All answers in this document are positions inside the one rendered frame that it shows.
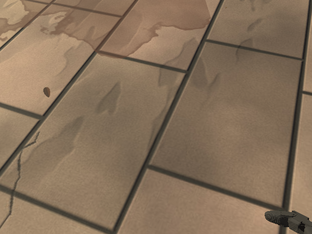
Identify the robot right hand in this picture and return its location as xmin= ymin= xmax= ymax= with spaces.
xmin=264 ymin=211 xmax=312 ymax=234

